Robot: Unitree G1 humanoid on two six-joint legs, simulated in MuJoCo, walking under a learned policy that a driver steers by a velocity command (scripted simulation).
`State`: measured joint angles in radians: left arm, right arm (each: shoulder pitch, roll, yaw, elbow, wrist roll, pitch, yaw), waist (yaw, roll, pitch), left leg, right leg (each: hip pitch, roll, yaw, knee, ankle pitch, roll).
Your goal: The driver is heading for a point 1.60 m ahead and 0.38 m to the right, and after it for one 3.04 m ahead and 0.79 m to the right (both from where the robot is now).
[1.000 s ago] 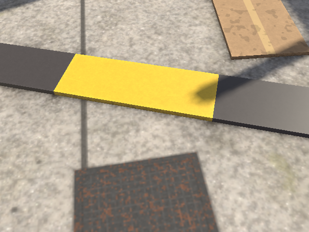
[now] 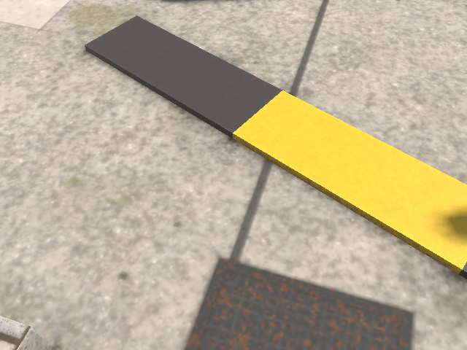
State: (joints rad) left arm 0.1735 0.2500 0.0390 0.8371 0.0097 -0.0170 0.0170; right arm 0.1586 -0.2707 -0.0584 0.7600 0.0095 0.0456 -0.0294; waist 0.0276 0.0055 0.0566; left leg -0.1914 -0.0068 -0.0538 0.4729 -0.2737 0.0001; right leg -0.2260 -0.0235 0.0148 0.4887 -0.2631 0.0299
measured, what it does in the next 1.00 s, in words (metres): stands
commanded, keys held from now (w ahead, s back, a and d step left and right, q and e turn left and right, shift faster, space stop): no key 0.76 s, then w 0.24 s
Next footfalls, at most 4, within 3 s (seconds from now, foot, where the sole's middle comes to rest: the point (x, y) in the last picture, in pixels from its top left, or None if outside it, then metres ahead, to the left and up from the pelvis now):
1.52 left None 0.46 0.10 -0.77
2.06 right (292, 253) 0.77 -0.13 -0.77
2.56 left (246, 178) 1.08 0.02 -0.77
3.00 right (329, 167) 1.11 -0.28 -0.74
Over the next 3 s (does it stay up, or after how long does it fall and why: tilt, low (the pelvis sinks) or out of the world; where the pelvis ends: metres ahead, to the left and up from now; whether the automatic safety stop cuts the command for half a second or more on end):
stays up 1.05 -0.11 0.00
